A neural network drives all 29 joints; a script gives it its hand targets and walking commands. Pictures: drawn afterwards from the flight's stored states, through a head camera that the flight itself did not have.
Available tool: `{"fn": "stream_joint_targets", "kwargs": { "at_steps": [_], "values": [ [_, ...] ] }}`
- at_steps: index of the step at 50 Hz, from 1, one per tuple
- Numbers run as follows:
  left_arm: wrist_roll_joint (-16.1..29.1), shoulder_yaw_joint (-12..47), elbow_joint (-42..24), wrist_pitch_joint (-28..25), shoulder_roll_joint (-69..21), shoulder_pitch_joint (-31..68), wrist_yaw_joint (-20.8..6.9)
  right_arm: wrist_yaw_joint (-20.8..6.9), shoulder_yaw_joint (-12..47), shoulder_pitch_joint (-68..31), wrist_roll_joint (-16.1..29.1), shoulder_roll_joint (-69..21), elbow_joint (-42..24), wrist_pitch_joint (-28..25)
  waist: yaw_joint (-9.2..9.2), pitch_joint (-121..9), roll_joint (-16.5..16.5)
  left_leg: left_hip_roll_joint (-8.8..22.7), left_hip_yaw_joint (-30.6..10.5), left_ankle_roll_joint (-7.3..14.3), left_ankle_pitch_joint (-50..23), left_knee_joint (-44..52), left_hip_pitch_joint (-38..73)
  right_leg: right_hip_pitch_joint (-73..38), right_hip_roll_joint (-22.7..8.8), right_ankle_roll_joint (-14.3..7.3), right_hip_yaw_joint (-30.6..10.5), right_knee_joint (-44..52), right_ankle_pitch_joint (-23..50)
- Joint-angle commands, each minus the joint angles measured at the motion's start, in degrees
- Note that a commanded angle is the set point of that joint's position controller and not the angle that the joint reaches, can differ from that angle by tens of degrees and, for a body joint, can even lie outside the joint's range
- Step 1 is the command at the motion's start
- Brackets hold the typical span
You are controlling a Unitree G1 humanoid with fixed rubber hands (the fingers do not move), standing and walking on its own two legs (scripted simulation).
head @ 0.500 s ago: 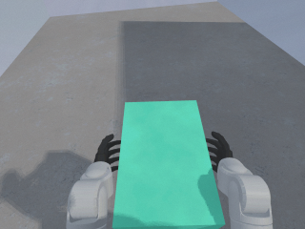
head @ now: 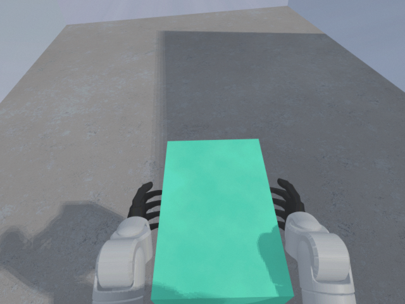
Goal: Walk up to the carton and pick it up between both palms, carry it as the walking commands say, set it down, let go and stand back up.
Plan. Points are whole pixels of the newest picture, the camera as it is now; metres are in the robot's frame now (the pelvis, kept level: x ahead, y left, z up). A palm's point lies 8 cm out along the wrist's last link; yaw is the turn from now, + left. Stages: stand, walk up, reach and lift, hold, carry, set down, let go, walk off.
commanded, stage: carry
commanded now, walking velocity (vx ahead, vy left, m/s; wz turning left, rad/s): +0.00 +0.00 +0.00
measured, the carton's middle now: (215, 232) +0.28 +0.01 +0.00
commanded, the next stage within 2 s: hold in 0.06 s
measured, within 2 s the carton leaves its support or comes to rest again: neither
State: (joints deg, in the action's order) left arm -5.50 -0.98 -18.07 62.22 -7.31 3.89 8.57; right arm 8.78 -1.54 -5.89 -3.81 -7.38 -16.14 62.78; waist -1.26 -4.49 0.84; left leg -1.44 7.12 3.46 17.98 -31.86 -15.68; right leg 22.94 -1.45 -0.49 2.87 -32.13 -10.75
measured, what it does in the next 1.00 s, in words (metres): stands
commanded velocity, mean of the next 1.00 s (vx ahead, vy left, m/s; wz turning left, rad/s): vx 0.00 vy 0.00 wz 0.00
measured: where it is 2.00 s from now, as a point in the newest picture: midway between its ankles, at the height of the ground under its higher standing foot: outside the picture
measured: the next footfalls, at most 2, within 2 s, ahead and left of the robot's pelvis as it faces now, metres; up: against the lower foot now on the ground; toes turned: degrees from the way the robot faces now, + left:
none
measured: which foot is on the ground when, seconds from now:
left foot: down 0.00-1.00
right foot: down 0.00-1.00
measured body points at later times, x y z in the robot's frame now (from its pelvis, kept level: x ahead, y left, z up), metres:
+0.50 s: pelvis -0.02 -0.01 +0.00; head -0.05 -0.04 +0.45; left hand +0.25 +0.15 +0.04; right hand +0.27 -0.13 +0.03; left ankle -0.01 +0.08 -0.73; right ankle +0.06 -0.11 -0.73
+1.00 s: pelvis -0.05 -0.02 -0.01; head -0.04 -0.05 +0.43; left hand +0.28 +0.15 -0.01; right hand +0.31 -0.13 -0.02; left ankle -0.01 +0.08 -0.73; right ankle +0.06 -0.11 -0.73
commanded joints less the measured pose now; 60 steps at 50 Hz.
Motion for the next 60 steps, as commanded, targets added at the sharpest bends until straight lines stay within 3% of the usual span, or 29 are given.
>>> {"fn": "stream_joint_targets", "kwargs": {
  "at_steps": [1, 2, 3, 4, 5, 9, 12, 17, 20, 21, 22, 24, 26, 27, 28, 34, 38, 39, 40, 41, 43, 44, 47, 49, 52, 53, 55, 58, 60],
  "values": [
    [16.03, 30.26, -6.16, -5.04, -48.18, 28.61, -7.42, -7.74, 28.83, -24.55, 12.15, -47.46, -5.8, -4.99, 0.99, -16.14, -1.49, 8.87, -8.9, 0.19, -11.01, 7.69, 1.26, -10.4, -5.52, -2.32, -4.97, 4.26, 9.14],
    [12.95, 26.14, 1.71, -6.25, -44.56, 29.4, -7.86, -8.06, 24.43, -24.61, 8.72, -43.76, 1.83, -6.24, 1.07, -16.01, -2.02, 8.98, -9.01, 0.22, -11.15, 7.95, 1.21, -10.55, -5.57, -2.33, -4.91, 4.31, 9.14],
    [14.52, 28.84, -2.7, -6.79, -47.05, 28.74, -7.86, -8.23, 27.58, -24.67, 10.72, -46.63, -2.38, -6.82, 1.07, -15.52, -1.49, 8.9, -9.1, 0.23, -11.77, 7.92, 0.94, -10.51, -5.53, -2.35, -4.99, 3.8, 9.64],
    [3.04, 9.44, 17.4, -11.95, -26.95, 16.33, -6.9, -7.4, 9.25, -13.66, -2.51, -26.52, 17.73, -10.51, 0.16, 3.35, -2.12, 0.59, -15.25, -0.69, -7.06, 11.67, -0.82, -22.12, 6.04, -3.07, -7.57, 7.59, 1.88],
    [4.28, 11.82, 26.46, -15.86, -23.61, 19.89, -6.75, -7.52, 11.6, -14.61, -1.46, -20.67, 22.46, -14.81, 0.95, 1.9, 1.89, 0.77, -15.68, -0.68, -8.95, 11.16, -2.76, -24.37, 5.82, -3.04, -7.53, 6.64, 3.84],
    [10.98, 30.19, 5.95, -23.85, -40.02, 27.98, -9.42, -10.96, 27.11, -18.59, 8.48, -35.35, 5.06, -22.49, 1.58, -16.52, 4.14, 1.88, -16.6, -2.86, -37.86, 7.49, 9.62, -26.49, 7.27, -1.16, -7.16, 5.44, 17.59],
    [12.84, 34.03, 4.71, -25.69, -44.5, 29.1, -11.31, -12.85, 32.51, -26.45, 12.55, -39.7, -1.97, -24.67, 1.84, -25.62, 1.71, 2.43, -18.74, -2.31, -44.78, 6.09, 13.06, -29.95, 7.45, -0.7, -6.91, 4.74, 21.03],
    [12.85, 31.98, 9.9, -26.04, -44.28, 29.89, -13.06, -13.55, 32.01, -25.72, 10.47, -39.91, 2.66, -24.09, 2.99, -19.4, 0.04, 2.19, -18.71, -1.9, -32.91, 7.43, 8.85, -28.61, 6.92, -1.57, -6.88, 5.4, 14.93],
    [10.77, 28.19, 18.84, -24.57, -42.43, 30.51, -13.44, -13.07, 26.39, -24.16, 6.79, -37.38, 11.26, -22.28, 4.64, -8.69, 0.37, 2.1, -17.46, -1.21, -15.31, 10.96, 1.58, -29.2, 6.53, -2.21, -6.17, 5.76, 7.49],
    [9.6, 26.28, 21.12, -24.58, -41.44, 31.38, -13.37, -13.22, 25.77, -26.16, 6.53, -37.52, 13.54, -22.31, 3.34, -6.53, 1.33, 2.14, -17.05, -0.95, -10.43, 12.14, -1.63, -30.85, 6.45, -1.95, -5.91, 5.33, 5.78],
    [9.87, 25.97, 20.93, -24.84, -41.36, 33.35, -13.55, -13.45, 25.26, -26.71, 5.77, -37.81, 14.82, -22.11, 4.13, -6.12, 0.0, 2.68, -17.58, -0.63, -6.29, 13.0, -2.73, -30.87, 6.52, -2.1, -5.75, 4.9, 4.23],
    [4.94, 18.07, 27.33, -24.27, -44.66, 36.37, -13.74, -13.82, 20.83, -31.37, 0.7, -40.46, 24.69, -21.93, 4.58, 3.93, 0.92, 0.32, -15.46, 0.07, 6.9, 11.87, -5.92, -27.15, 5.72, -2.31, -7.01, 4.44, -3.48],
    [5.5, 18.5, 29.39, -26.32, -47.61, 46.48, -15.65, -15.04, 17.65, -37.06, -0.49, -44.66, 28.56, -23.52, 6.92, 1.05, 1.88, 1.17, -16.37, 0.2, 13.14, 11.6, -5.99, -27.46, 5.72, -2.43, -8.01, 3.27, -8.69],
    [5.3, 18.63, 30.74, -27.34, -50.16, 48.04, -16.41, -15.47, 17.99, -39.33, -0.26, -47.54, 29.29, -24.67, 6.59, -0.8, 1.66, 1.4, -16.35, 0.22, 12.97, 10.98, -6.33, -28.35, 5.44, -2.66, -8.69, 3.09, -8.39],
    [5.77, 18.65, 33.45, -28.44, -52.61, 52.93, -17.62, -15.59, 15.35, -41.8, -1.7, -49.99, 31.64, -25.7, 8.18, -1.65, 1.65, 1.44, -16.58, 0.33, 12.95, 10.2, -7.67, -28.26, 5.16, -2.86, -9.06, 2.75, -7.87],
    [2.67, 11.0, 45.81, -35.08, -58.08, 66.8, -21.29, -17.32, 10.3, -53.77, -4.12, -59.25, 44.26, -31.01, 6.77, -8.75, -4.16, -0.23, -14.82, 1.54, 12.6, 5.65, -9.52, -27.67, 4.41, -1.84, -10.48, 2.73, -13.13],
    [-0.74, 6.15, 52.27, -36.54, -56.79, 70.18, -21.63, -17.41, 2.02, -54.11, -6.98, -57.18, 52.68, -33.11, 8.86, -6.04, -0.59, 0.26, -16.1, 1.63, 14.86, 5.51, -13.25, -24.58, 4.51, -2.08, -10.05, 0.61, -11.98],
    [-2.29, 3.25, 54.92, -36.79, -55.28, 68.07, -21.69, -17.27, 0.86, -54.81, -8.0, -56.81, 53.22, -33.63, 7.85, -5.48, -3.03, -0.08, -15.94, 1.79, 12.95, 4.99, -13.68, -23.9, 4.63, -1.8, -9.63, 0.35, -11.37],
    [-2.92, 3.4, 54.82, -37.04, -55.83, 68.88, -21.47, -17.27, -0.48, -54.7, -8.37, -56.22, 54.06, -34.09, 8.7, -5.72, -1.16, 0.07, -16.39, 1.63, 13.24, 5.23, -14.17, -23.84, 4.74, -1.9, -9.55, -0.31, -9.88],
    [-4.01, 1.97, 56.71, -37.19, -55.93, 67.95, -21.37, -17.33, -0.05, -57.26, -7.9, -56.42, 53.13, -34.89, 6.7, -5.78, -0.5, -0.48, -15.62, 1.38, 12.69, 4.32, -15.28, -23.85, 4.06, -2.07, -10.43, -0.01, -11.54],
    [-4.79, 0.51, 58.98, -38.47, -56.12, 67.91, -20.95, -17.15, -1.45, -59.33, -8.41, -54.88, 53.92, -36.12, 7.28, -5.36, -2.01, -0.38, -15.72, 1.62, 11.96, 3.6, -15.44, -21.34, 4.17, -2.02, -10.37, -0.47, -11.9],
    [-6.23, -1.28, 59.28, -38.67, -54.94, 67.61, -20.4, -17.0, -2.69, -58.92, -9.3, -54.59, 55.08, -36.4, 6.58, -5.15, 0.14, -0.43, -15.55, 1.54, 11.12, 3.37, -16.54, -21.25, 3.87, -2.14, -10.74, -1.06, -10.76],
    [-6.61, -1.18, 59.61, -40.82, -55.0, 67.48, -19.74, -16.52, -3.68, -58.51, -11.04, -53.97, 55.93, -38.6, 7.62, -7.27, -2.53, -1.07, -15.52, 1.16, 9.05, 1.94, -16.79, -18.26, 4.18, -2.34, -10.08, -2.12, -8.59],
    [-7.37, -2.5, 60.9, -41.31, -54.53, 66.65, -19.29, -16.47, -6.35, -55.91, -12.62, -51.92, 59.21, -39.4, 8.1, -6.4, -0.03, -1.28, -15.56, 0.78, 7.5, 1.63, -17.49, -15.79, 3.98, -2.51, -10.18, -3.0, -6.77],
    [-6.92, -0.11, 59.32, -43.77, -54.71, 67.91, -18.18, -16.6, -7.77, -55.8, -13.42, -50.11, 58.98, -42.19, 10.14, -9.35, 0.14, -0.78, -17.17, 0.51, 7.22, 1.74, -17.85, -12.66, 5.32, -2.75, -8.21, -6.06, -1.94],
    [-6.13, 0.91, 59.03, -44.85, -55.77, 67.92, -18.1, -16.66, -7.11, -57.43, -13.21, -48.39, 56.5, -43.65, 9.98, -11.18, 2.57, -1.27, -16.86, -0.26, 5.82, 1.08, -18.08, -12.21, 5.55, -3.14, -8.01, -6.85, -0.35],
    [-5.78, 2.31, 57.25, -46.66, -55.77, 67.74, -17.25, -16.86, -4.86, -57.45, -12.59, -48.55, 55.86, -45.86, 9.06, -13.92, 2.05, -2.0, -16.29, -0.99, 1.59, -1.14, -17.81, -10.4, 5.78, -3.39, -7.96, -7.79, 2.08],
    [-4.47, 5.85, 54.76, -49.37, -55.78, 67.18, -16.51, -17.05, -3.35, -55.32, -12.74, -48.18, 55.31, -48.39, 11.01, -19.36, 0.93, -2.43, -16.49, -2.03, -2.61, -4.04, -16.34, -6.24, 6.6, -3.41, -7.15, -9.64, 4.6],
    [-3.4, 9.6, 53.93, -51.25, -57.5, 66.05, -15.69, -16.54, -0.62, -54.44, -11.58, -47.39, 52.42, -51.29, 11.29, -23.39, 3.49, -2.96, -16.08, -3.03, -8.29, -6.42, -15.9, -5.64, 6.65, -3.88, -7.8, -10.98, 9.19]
  ]
}}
